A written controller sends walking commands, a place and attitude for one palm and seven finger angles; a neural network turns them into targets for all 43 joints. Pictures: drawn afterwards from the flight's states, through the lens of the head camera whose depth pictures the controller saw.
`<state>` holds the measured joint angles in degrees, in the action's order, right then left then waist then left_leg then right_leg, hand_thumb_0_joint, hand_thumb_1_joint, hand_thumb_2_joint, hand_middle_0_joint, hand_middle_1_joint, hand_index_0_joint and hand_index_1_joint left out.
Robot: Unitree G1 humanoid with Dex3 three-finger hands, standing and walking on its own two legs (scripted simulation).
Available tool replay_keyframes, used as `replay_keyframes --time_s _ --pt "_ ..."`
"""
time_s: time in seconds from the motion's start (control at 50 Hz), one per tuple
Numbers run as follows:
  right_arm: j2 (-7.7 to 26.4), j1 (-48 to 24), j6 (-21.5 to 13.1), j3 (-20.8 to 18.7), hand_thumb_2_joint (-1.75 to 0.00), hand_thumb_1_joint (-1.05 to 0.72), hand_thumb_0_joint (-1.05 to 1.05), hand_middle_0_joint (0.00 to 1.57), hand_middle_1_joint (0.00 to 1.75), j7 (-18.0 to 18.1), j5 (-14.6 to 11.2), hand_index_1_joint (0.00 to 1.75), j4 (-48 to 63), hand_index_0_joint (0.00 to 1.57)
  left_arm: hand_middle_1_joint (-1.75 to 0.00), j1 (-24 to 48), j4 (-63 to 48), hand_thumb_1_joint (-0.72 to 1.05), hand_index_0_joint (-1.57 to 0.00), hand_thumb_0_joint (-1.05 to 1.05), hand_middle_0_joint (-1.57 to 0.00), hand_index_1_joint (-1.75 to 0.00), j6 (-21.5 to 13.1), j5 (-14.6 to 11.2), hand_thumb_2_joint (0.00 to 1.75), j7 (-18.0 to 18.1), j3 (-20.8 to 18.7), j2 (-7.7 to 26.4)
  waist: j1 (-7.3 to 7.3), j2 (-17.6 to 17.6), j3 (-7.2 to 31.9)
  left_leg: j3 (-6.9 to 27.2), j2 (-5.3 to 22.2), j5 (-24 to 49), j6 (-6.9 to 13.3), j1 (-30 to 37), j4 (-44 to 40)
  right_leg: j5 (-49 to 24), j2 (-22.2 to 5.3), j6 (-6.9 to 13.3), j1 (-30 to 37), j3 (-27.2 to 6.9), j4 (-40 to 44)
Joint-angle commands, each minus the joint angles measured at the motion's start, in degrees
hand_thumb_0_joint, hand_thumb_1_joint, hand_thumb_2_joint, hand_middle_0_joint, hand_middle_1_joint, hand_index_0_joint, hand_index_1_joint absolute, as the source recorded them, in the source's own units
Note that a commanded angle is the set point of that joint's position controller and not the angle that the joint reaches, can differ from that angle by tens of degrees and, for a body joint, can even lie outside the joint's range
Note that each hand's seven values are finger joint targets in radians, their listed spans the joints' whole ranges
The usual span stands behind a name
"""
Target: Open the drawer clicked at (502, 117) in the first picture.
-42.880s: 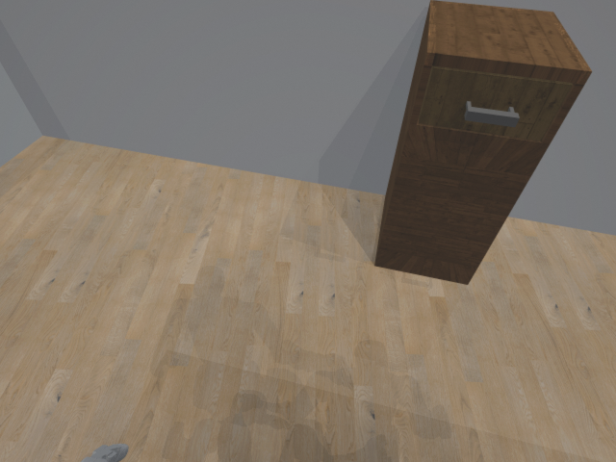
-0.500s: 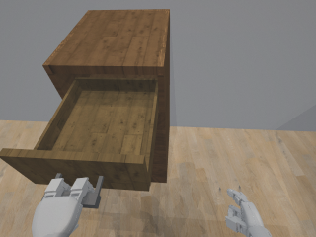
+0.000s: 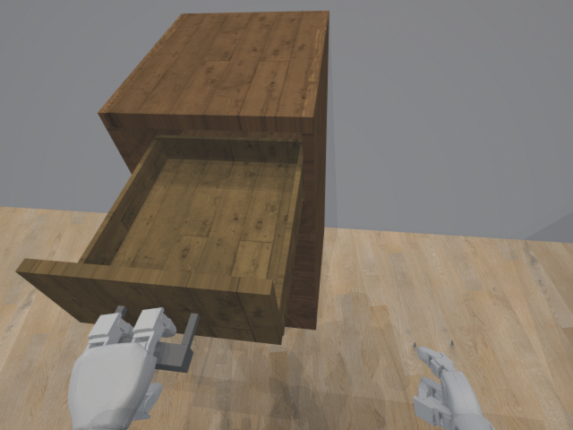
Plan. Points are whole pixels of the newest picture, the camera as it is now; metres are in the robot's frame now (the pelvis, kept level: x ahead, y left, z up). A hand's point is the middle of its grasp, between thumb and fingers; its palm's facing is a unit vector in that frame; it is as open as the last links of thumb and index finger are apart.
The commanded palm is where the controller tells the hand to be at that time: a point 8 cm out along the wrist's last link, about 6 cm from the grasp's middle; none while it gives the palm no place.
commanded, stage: open the thumb to release the handle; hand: left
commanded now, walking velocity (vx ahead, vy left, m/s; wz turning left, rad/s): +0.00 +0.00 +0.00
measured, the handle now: (149, 335) +0.23 +0.22 +0.03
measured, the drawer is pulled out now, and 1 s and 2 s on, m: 0.30 0.30 0.30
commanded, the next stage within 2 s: lift the hand off the handle in 0.14 s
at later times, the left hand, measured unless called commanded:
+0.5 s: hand (142, 374) +0.18 +0.22 +0.02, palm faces +0.04 -0.10 -0.99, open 13.7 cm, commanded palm +0.16 +0.22 +0.07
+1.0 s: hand (117, 353) +0.19 +0.23 +0.07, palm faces +0.08 -0.12 -0.99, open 13.3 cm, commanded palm +0.16 +0.22 +0.14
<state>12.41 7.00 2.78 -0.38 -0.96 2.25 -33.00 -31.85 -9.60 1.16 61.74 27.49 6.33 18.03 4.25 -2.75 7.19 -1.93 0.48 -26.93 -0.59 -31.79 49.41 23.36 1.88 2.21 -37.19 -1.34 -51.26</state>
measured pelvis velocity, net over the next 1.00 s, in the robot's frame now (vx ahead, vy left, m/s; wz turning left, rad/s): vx -0.01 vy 0.01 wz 0.01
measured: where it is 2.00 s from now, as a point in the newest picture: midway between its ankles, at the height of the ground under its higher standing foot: outside the picture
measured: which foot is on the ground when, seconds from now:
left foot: down 0.00-1.00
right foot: down 0.00-1.00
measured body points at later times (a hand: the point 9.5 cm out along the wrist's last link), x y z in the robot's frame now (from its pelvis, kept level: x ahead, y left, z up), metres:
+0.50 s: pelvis -0.01 +0.00 +0.00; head +0.02 -0.02 +0.45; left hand +0.17 +0.22 +0.07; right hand +0.20 -0.21 -0.09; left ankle -0.02 +0.13 -0.69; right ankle +0.02 -0.09 -0.69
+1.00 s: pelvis -0.01 +0.01 +0.02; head +0.00 -0.02 +0.47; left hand +0.18 +0.23 +0.13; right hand +0.22 -0.19 -0.07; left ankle -0.02 +0.13 -0.69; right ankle +0.02 -0.09 -0.69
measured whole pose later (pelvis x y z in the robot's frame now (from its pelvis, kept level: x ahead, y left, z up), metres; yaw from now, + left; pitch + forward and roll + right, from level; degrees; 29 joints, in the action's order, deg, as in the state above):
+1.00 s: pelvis -0.01 +0.01 +0.02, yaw +1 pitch +3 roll +0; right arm 12.7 5.6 3.4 0.2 1.0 1.3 -34.4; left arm -24.6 -13.6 3.6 58.2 17.4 7.4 21.7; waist 5.2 -4.1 3.8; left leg -1.0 -0.1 -21.9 0.2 -20.8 39.7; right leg 18.1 1.3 1.3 -25.0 -0.7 -40.0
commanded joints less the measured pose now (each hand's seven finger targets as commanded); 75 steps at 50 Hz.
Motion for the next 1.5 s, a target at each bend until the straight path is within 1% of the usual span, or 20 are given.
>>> replay_keyframes --time_s 0.0,0.18,0.2,0.22,0.24,0.34,0.46,0.52,0.62,0.72,0.76,0.92,1.04,1.16,1.2,1.26,1.3,1.36,1.4,1.48 --pt "5.5 -7.6 -3.1 -1.3 -0.9 -0.9 0.0 0.2 0.3 0.9 0.0 0.3 9.8 0.2 -1.21 1.1 -10.2 -0.43 -0.3 0.0 -0.3 -1.21 0.0 0.7 0.33 0.6 -4.5 7.8 0.16 4.5 6.7 1.5 -2.9 13.0 1.5 4.9 -6.0 -12.6 0.7 0.5 7.8 -3.3 11.1" --pt "5.0 -8.0 -3.4 -1.0 -0.9 -0.9 0.0 0.2 0.3 1.5 0.2 0.3 9.2 0.2 -1.2 4.3 -8.4 -0.5 -0.3 0.0 -0.3 -1.2 -1.6 0.6 0.3 -0.5 -5.9 8.8 0.45 2.3 4.8 1.3 -3.1 10.3 1.4 4.5 -7.0 -9.5 0.4 0.4 8.3 -3.0 12.5" --pt "5.1 -7.9 -3.4 -1.1 -0.9 -0.9 0.0 0.2 0.3 1.7 0.1 0.3 9.1 0.2 -1.2 4.7 -7.8 -0.5 -0.3 0.0 -0.3 -1.2 -1.6 0.5 0.3 -0.4 -7.1 9.8 0.36 2.9 4.7 1.4 -3.0 10.8 1.4 4.9 -7.1 -9.5 0.6 0.5 8.2 -3.2 12.9" --pt "5.1 -8.0 -3.3 -1.1 -0.9 -0.9 0.0 0.2 0.3 1.5 0.4 0.3 9.0 0.2 -1.2 7.5 -8.2 -0.5 -0.3 0.0 -0.3 -1.2 -1.4 0.5 0.3 -0.7 -3.0 6.3 -0.71 3.5 5.0 1.4 -3.1 10.1 1.5 4.8 -6.7 -8.8 0.2 0.1 7.5 -2.9 12.8" --pt "5.1 -7.7 -3.3 -1.6 -0.9 -0.9 0.0 0.2 0.3 1.6 0.2 0.3 8.5 0.2 -1.2 9.0 -7.5 -0.5 -0.3 0.0 -0.3 -1.2 -1.6 0.7 0.3 -0.6 -4.7 7.7 -0.8 4.0 4.5 1.5 -2.9 10.0 1.5 4.8 -6.8 -8.7 0.4 0.2 7.1 -2.7 12.9" --pt "5.0 -7.6 -3.6 -1.7 -0.9 -0.9 0.0 0.2 0.3 1.7 0.4 0.3 8.5 0.2 -1.2 8.7 -7.2 -0.5 -0.3 0.0 -0.3 -1.2 -1.9 1.4 0.3 0.3 -5.2 8.2 0.33 3.0 8.0 1.4 -3.0 11.4 1.3 5.5 -6.9 -10.2 0.5 0.5 8.5 -2.3 11.8" --pt "5.2 -8.3 -3.3 -1.6 -0.9 -0.9 0.0 0.2 0.3 1.9 0.1 0.3 8.2 0.2 -1.2 10.3 -6.1 -0.5 -0.3 0.0 -0.3 -1.2 -0.6 1.1 0.3 0.3 -4.1 7.4 0.09 3.1 7.6 1.3 -2.9 12.0 1.2 4.7 -7.4 -11.7 0.4 0.3 9.2 -1.7 11.7" --pt "5.4 -8.6 -3.1 -1.6 -0.9 -0.9 0.0 0.2 0.3 2.3 0.0 0.3 7.8 0.2 -1.2 14.2 -5.6 -0.5 -0.3 0.0 -0.3 -1.2 0.3 1.0 0.3 0.3 -4.6 8.4 -0.46 3.8 7.0 1.4 -2.8 10.9 1.3 4.9 -7.8 -9.9 0.3 0.1 8.9 -1.8 12.6" --pt "5.1 -8.9 -3.0 -1.6 -0.9 -0.9 0.0 0.2 0.3 2.8 -0.2 0.3 8.2 0.2 -1.2 14.1 -11.5 -0.5 -0.3 0.0 -0.3 -1.2 0.8 0.0 0.3 -0.2 -6.2 10.4 0.58 1.7 10.1 1.2 -2.8 12.8 1.4 8.3 -9.4 -11.0 0.2 0.3 12.1 -1.9 13.5" --pt "5.0 -9.5 -2.8 -1.2 -0.9 -0.9 0.0 0.2 0.3 3.0 -0.3 0.3 8.0 0.2 -1.2 15.0 -13.6 -0.5 -0.3 0.0 -0.3 -1.2 1.1 -1.1 0.3 -1.7 -7.3 11.8 0.44 1.5 7.0 1.4 -2.6 12.8 1.4 9.5 -11.4 -9.9 0.2 0.2 12.9 -1.9 15.6" --pt "4.8 -10.0 -2.5 -1.0 -0.9 -0.9 0.0 0.2 0.3 2.9 -0.6 0.3 8.0 0.2 -1.2 15.0 -13.2 -0.5 -0.3 0.0 -0.3 -1.2 1.5 -1.5 0.3 -2.8 -5.6 10.3 0.26 2.3 5.1 1.4 -2.5 12.5 1.5 9.6 -12.2 -9.0 0.2 0.1 13.0 -1.1 16.2" --pt "4.9 -10.5 -2.3 -0.6 -0.9 -0.9 0.0 0.2 0.3 2.4 -0.9 0.3 8.6 0.2 -1.2 13.6 -18.6 -0.5 -0.3 0.0 -0.3 -1.2 1.9 -3.1 0.3 -7.1 -6.4 12.2 1.61 0.2 6.3 1.5 -1.9 16.8 1.4 14.1 -15.7 -12.1 0.0 0.0 18.2 -1.0 18.5" --pt "5.0 -11.3 -1.5 -0.3 -0.9 -0.9 0.0 0.2 0.3 1.6 -1.3 0.3 8.3 0.2 -1.2 15.5 -19.9 -0.5 -0.3 0.0 -0.3 -1.2 2.7 -3.6 0.3 -10.4 -5.1 11.7 1.18 1.4 2.4 1.6 -1.5 16.9 1.4 15.4 -18.1 -11.4 0.1 -0.2 19.2 -0.6 21.0" --pt "5.1 -11.2 -1.4 0.3 -0.9 -0.9 0.0 0.2 0.3 1.2 -1.3 0.3 9.2 0.2 -1.2 15.6 -24.3 -0.5 -0.3 0.0 -0.3 -1.2 2.8 -4.4 0.3 -13.0 -4.5 12.0 1.93 0.4 3.9 1.4 -1.3 20.7 1.6 18.3 -19.7 -15.0 -0.3 -0.5 22.9 0.0 22.3" --pt "5.6 -12.3 -1.2 0.6 -0.9 -0.9 0.0 0.2 0.3 1.5 -1.6 0.3 9.1 0.2 -1.2 15.3 -24.8 -0.5 -0.3 0.0 -0.3 -1.2 3.1 -5.3 0.3 -13.6 -7.8 15.0 2.29 0.7 3.4 1.8 -0.9 21.3 1.3 19.2 -20.6 -16.3 0.1 -0.4 24.4 -1.2 23.6" --pt "5.3 -11.7 -1.0 0.8 -0.9 -0.9 0.0 0.2 0.3 1.2 -1.3 0.3 8.6 0.2 -1.2 17.7 -25.5 -0.5 -0.3 0.0 -0.3 -1.2 3.1 -5.1 0.3 -14.6 -6.2 13.8 1.75 0.5 2.2 1.5 -1.0 21.7 1.5 19.5 -21.3 -16.1 -0.4 -0.6 24.3 -0.2 24.3" --pt "5.6 -13.5 -0.8 0.8 -0.9 -0.9 0.0 0.2 0.3 1.2 -2.0 0.3 8.8 0.2 -1.2 16.0 -25.1 -0.5 -0.3 0.0 -0.3 -1.2 4.0 -6.1 0.3 -15.5 -8.1 15.2 2.3 -0.1 1.3 1.8 -0.7 22.2 1.2 20.3 -22.5 -17.0 0.0 -0.4 25.9 -1.2 25.5" --pt "5.5 -12.5 -0.3 1.1 -0.9 -0.9 0.0 0.2 0.3 0.4 -2.2 0.3 8.9 0.2 -1.2 15.0 -26.0 -0.5 -0.3 0.0 -0.3 -1.2 5.2 -6.8 0.3 -17.6 -5.2 12.9 2.44 0.6 1.7 1.2 -0.6 23.5 1.3 20.2 -23.8 -17.8 -0.5 -0.8 27.7 0.7 25.3" --pt "6.1 -14.7 0.1 1.4 -0.9 -0.9 0.0 0.2 0.3 0.5 -3.0 0.3 9.2 0.2 -1.2 14.7 -26.1 -0.5 -0.3 0.0 -0.3 -1.2 6.8 -7.9 0.3 -19.0 -8.1 15.8 2.46 0.8 0.9 1.5 -0.3 22.5 1.2 20.5 -24.5 -17.9 -0.2 -0.8 29.2 -0.8 26.4" --pt "6.1 -14.0 0.7 1.8 -0.9 -0.9 0.0 0.2 0.3 0.2 -3.0 0.3 9.5 0.2 -1.2 17.4 -29.1 -0.5 -0.3 0.0 -0.3 -1.2 7.3 -7.4 0.3 -21.0 -6.2 15.7 2.45 0.7 0.7 0.9 -0.2 23.8 1.4 21.0 -25.7 -18.5 -0.6 -1.2 30.0 0.5 26.8"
